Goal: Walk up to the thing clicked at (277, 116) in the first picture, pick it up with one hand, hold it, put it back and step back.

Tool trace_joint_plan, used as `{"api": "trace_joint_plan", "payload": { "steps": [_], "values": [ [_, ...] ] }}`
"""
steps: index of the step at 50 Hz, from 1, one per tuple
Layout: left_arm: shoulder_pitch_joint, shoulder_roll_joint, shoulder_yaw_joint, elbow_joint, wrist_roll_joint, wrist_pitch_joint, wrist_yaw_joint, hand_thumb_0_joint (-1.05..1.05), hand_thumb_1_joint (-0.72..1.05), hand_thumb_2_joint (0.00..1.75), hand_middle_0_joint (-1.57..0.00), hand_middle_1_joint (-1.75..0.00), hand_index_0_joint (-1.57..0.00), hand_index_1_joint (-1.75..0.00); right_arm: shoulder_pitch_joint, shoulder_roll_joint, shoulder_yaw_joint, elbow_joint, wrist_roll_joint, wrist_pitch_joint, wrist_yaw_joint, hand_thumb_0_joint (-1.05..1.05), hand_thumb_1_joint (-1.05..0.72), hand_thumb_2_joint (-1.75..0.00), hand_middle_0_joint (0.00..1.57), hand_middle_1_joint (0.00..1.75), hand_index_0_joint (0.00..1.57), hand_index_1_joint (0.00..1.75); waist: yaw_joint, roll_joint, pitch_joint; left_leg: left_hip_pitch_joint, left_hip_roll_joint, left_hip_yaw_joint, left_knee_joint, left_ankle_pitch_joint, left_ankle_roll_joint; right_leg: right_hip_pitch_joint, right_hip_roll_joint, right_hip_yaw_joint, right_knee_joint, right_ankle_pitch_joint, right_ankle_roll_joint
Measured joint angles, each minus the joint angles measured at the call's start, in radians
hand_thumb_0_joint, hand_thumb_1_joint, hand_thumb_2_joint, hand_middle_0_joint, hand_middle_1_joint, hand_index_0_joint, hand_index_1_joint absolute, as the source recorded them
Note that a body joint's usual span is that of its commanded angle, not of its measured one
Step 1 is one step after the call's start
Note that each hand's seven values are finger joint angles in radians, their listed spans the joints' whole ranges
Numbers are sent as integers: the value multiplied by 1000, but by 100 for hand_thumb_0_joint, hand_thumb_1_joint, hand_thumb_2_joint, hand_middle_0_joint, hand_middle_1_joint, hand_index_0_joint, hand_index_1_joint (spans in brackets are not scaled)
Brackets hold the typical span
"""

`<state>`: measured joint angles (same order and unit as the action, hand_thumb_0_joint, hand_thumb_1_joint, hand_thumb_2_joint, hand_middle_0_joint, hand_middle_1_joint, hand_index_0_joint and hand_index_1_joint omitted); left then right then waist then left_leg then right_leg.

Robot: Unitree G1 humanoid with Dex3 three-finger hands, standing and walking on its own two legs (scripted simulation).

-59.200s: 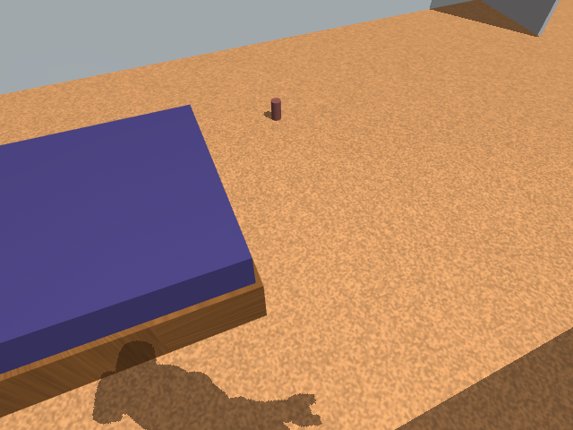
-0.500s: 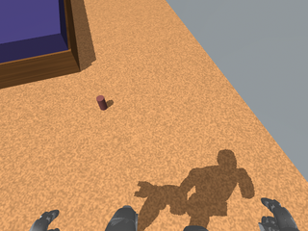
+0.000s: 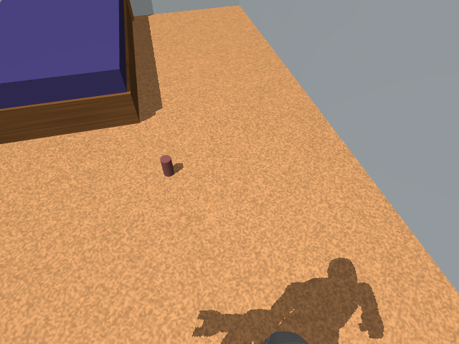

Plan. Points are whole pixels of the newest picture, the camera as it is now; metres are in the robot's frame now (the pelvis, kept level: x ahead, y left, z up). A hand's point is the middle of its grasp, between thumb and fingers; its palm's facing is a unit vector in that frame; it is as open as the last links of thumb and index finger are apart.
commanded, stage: step back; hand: left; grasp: from above
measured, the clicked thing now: (167, 166) +1.05 +0.37 -0.71
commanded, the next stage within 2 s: stand in 0.62 s
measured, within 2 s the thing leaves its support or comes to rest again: neither
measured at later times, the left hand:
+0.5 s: hand (98, 341) +0.14 +0.27 -0.15, palm faces +0.03 -0.93 -0.37, open 7.4 cm
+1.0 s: hand out of the picture +0.14 +0.27 -0.14, palm faces -0.01 -0.94 -0.33, open 7.4 cm
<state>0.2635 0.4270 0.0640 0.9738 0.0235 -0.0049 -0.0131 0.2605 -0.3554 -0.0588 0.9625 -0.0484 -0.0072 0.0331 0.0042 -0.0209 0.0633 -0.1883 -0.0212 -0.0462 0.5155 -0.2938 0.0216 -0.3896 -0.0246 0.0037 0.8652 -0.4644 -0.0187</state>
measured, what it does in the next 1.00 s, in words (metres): steps on the spot: right foot, then left foot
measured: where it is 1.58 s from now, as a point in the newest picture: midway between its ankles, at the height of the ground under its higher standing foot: outside the picture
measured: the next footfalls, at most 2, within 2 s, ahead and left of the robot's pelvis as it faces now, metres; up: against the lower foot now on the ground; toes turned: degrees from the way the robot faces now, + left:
right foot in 0.12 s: +0.11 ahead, -0.12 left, +0.00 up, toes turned -2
left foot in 0.44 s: +0.12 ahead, +0.14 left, +0.00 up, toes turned +0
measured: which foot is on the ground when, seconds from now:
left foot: down 0.00-0.14, up 0.16-0.42, down 0.44-1.00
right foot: up 0.00-0.10, down 0.12-1.00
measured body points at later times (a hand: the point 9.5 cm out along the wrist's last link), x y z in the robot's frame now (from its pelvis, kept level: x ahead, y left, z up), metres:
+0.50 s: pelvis +0.05 +0.00 -0.01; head +0.07 +0.00 +0.44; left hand +0.14 +0.31 -0.13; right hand +0.12 -0.31 -0.14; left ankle +0.08 +0.14 -0.73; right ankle +0.07 -0.12 -0.73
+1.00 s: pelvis +0.06 +0.02 +0.01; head +0.06 +0.02 +0.46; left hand +0.14 +0.32 -0.12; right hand +0.17 -0.28 -0.11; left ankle +0.08 +0.14 -0.73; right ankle +0.07 -0.12 -0.73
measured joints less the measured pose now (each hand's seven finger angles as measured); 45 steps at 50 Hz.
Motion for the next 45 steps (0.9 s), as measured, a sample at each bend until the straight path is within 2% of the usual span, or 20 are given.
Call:
{"api": "trace_joint_plan", "payload": {
  "steps": [5, 7, 8, 10, 12, 16, 19, 21, 22, 23, 26, 31, 39, 45],
  "values": [
    [-24, -6, 3, -3, -1, -17, -7, 1, 91, 90, -21, -30, -21, -30, 0, -12, 0, -7, 5, 0, -5, 1, -90, -90, 20, 31, 20, 30, -11, -4, 10, 10, 10, 6, 32, -30, -30, 36, -1, -13, -177, 65, 4],
    [-39, -25, 3, 0, 1, -31, -1, 1, 91, 90, -21, -30, -21, -30, -7, -29, -1, -5, 13, 12, -11, 1, -90, -90, 20, 31, 20, 30, -11, 27, 18, -4, 33, -1, 103, -78, -40, 73, 22, -27, -254, 220, 0],
    [-48, -40, 2, 1, 5, -38, 3, 1, 91, 90, -21, -30, -21, -30, -11, -38, -1, -1, 18, 19, -17, 1, -90, -90, 20, 31, 20, 30, -13, 55, 23, -19, 47, -23, 152, -105, -26, 83, 39, -44, -255, 238, -5],
    [-58, -59, -4, -4, 13, -44, 6, 1, 91, 90, -21, -30, -21, -30, -16, -37, 0, 8, 21, 31, -29, 1, -90, -90, 20, 30, 20, 30, -5, 67, 14, -67, 23, -58, 262, -196, -16, 82, 43, -53, -238, 208, -15],
    [-68, -73, -10, -9, 13, -42, 6, 1, 91, 90, -21, -30, -21, -30, -21, -33, 3, 15, 22, 30, -32, 1, -90, -90, 20, 30, 20, 30, 9, 57, 12, -108, -3, -45, 342, -240, -14, 89, 29, -43, -235, 192, -23],
    [-84, -95, -22, -12, 8, -48, 8, 1, 90, 90, -21, -30, -21, -30, -35, -40, 7, 24, 23, 21, -31, 1, -90, -90, 20, 30, 20, 30, 16, 66, 14, -157, 7, -40, 349, -194, -16, 111, 16, -45, -268, 195, -12],
    [-95, -93, -25, -10, 3, -44, 10, 1, 90, 90, -21, -30, -21, -30, -47, -39, 10, 32, 21, 16, -31, 1, -90, -90, 20, 30, 20, 30, 17, 61, 21, -147, 34, -19, 250, -154, -21, 114, 7, -43, -263, 184, -3],
    [-104, -86, -27, -7, -4, -35, 11, 1, 90, 90, -21, -30, -21, -30, -55, -35, 12, 42, 20, 10, -33, 0, -90, -90, 20, 30, 20, 30, 12, 53, 25, -112, 45, 3, 130, -78, -23, 109, -2, -43, -239, 165, 7],
    [-111, -81, -28, -6, -7, -29, 13, 1, 90, 90, -21, -30, -21, -30, -61, -32, 11, 48, 18, 6, -35, 0, -90, -90, 20, 30, 20, 30, 9, 46, 30, -96, 43, 9, 82, 12, -32, 105, -9, -42, -220, 152, 13],
    [-119, -74, -28, -3, -11, -22, 15, 1, 90, 90, -21, -30, -21, -30, -71, -24, 9, 57, 16, 5, -38, 0, -90, -90, 20, 30, 20, 30, 10, 29, 38, -88, 33, 19, 74, 43, -43, 102, -20, -32, -202, 142, 20],
    [-132, -63, -28, 8, -23, -6, 20, 1, 90, 90, -21, -30, -21, -30, -91, -6, 20, 72, 16, 7, -38, 0, -90, -90, 20, 30, 20, 30, 14, 11, 33, -91, 35, 36, 87, 19, -47, 104, -19, -15, -215, 145, 27],
    [-142, -48, -30, 38, -19, -8, 17, 1, 91, 90, -21, -30, -21, -30, -132, 15, 39, 96, 22, 12, -33, 1, -90, -90, 20, 30, 20, 30, 11, 8, 18, -85, 55, 34, 86, 5, -44, 138, 1, -19, -282, 174, 37],
    [-164, -64, -60, 108, -25, -8, 6, 1, 91, 90, -20, -30, -21, -30, -179, 17, 56, 120, 34, -16, -26, 1, -90, -90, 20, 30, 20, 30, 11, 4, 6, -2, 40, 41, -36, 58, -34, 223, -13, -16, -408, 229, 51],
    [-172, -74, -68, 141, -20, -8, 3, 1, 91, 90, -21, -30, -21, -30, -205, 15, 56, 131, 36, -18, -26, 0, -90, -90, 20, 30, 20, 30, 15, 9, 3, 40, 35, 45, -113, 101, -33, 258, -19, -14, -472, 265, 54]
  ]
}}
